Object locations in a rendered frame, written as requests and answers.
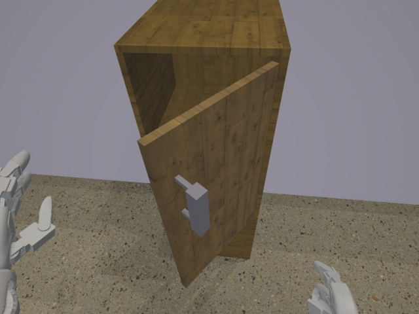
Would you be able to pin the robot left forearm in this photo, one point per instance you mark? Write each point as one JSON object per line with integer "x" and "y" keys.
{"x": 9, "y": 303}

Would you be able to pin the handle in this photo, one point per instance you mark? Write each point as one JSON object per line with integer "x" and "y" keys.
{"x": 198, "y": 205}

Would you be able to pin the robot right hand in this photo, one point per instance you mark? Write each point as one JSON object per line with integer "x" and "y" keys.
{"x": 337, "y": 299}

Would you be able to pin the cupboard door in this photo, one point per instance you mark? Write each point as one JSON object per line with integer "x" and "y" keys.
{"x": 219, "y": 144}

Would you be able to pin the robot left hand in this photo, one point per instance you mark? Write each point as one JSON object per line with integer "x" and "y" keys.
{"x": 13, "y": 184}

